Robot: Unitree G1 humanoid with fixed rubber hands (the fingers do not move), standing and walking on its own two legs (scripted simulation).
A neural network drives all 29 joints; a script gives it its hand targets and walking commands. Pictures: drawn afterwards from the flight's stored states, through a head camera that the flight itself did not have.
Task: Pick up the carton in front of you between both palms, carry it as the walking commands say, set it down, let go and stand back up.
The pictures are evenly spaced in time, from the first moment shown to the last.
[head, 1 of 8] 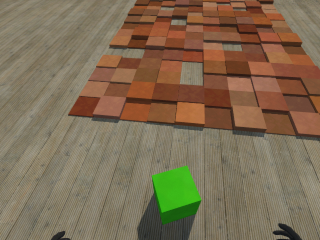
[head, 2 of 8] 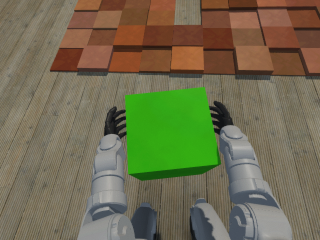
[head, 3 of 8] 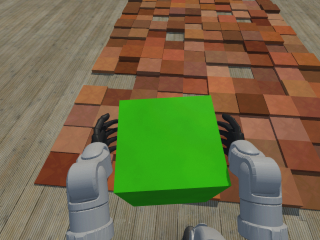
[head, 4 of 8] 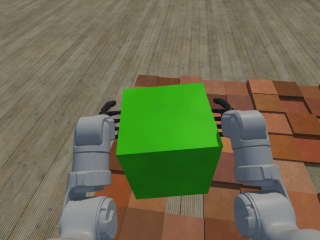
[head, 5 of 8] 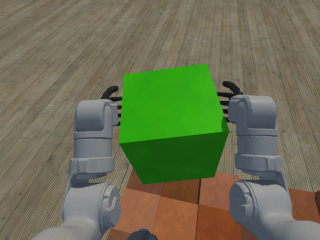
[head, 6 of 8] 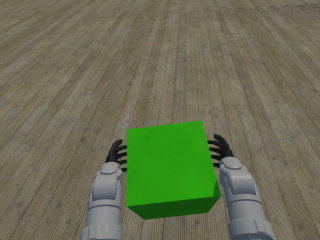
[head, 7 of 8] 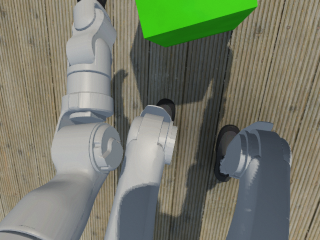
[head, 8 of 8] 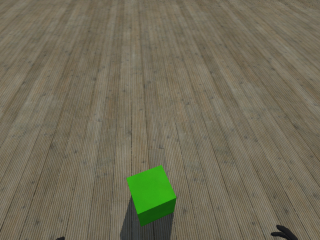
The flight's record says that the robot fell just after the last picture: no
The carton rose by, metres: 0.77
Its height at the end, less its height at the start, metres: +0.00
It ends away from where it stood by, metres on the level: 5.92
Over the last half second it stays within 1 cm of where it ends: yes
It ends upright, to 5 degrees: yes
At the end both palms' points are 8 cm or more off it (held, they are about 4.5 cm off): yes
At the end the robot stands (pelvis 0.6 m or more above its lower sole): yes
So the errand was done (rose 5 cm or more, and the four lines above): yes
